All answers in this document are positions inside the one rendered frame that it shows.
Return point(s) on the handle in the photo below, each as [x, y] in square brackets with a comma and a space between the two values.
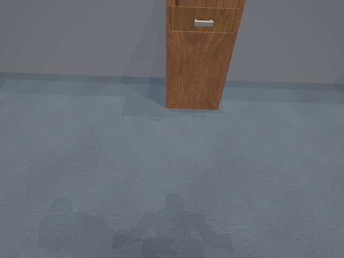
[203, 23]

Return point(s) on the drawer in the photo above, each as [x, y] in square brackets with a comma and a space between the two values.
[182, 18]

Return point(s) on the cabinet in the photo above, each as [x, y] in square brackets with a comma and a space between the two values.
[197, 62]

